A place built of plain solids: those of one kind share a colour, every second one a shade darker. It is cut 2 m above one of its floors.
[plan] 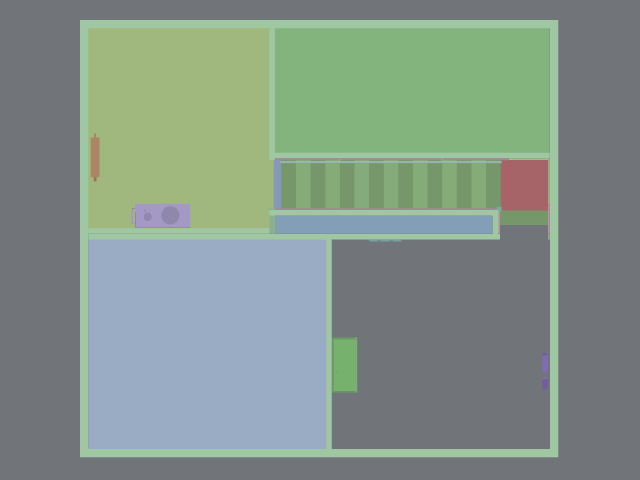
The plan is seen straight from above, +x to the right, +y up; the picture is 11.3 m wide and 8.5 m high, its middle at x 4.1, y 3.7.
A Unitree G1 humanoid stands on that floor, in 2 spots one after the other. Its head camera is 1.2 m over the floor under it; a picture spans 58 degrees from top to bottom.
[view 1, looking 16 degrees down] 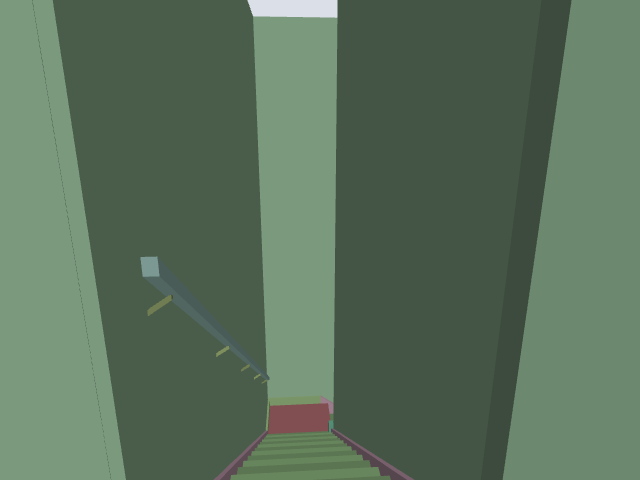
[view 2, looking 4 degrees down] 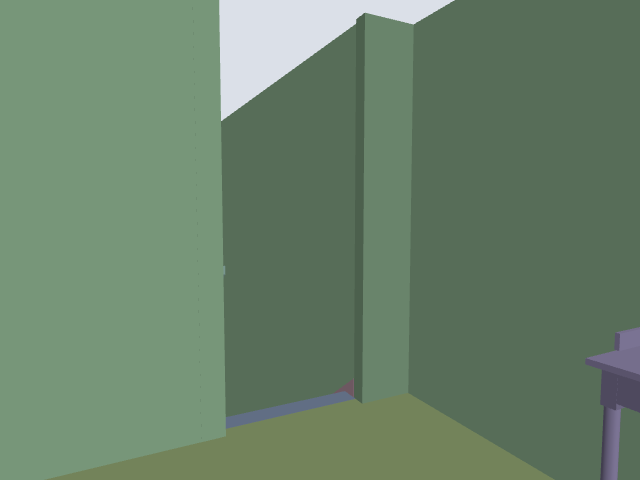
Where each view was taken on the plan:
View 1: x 2.41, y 4.75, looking -4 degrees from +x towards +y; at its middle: wall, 6.00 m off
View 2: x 1.00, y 5.68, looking -27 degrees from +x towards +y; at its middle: wall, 3.20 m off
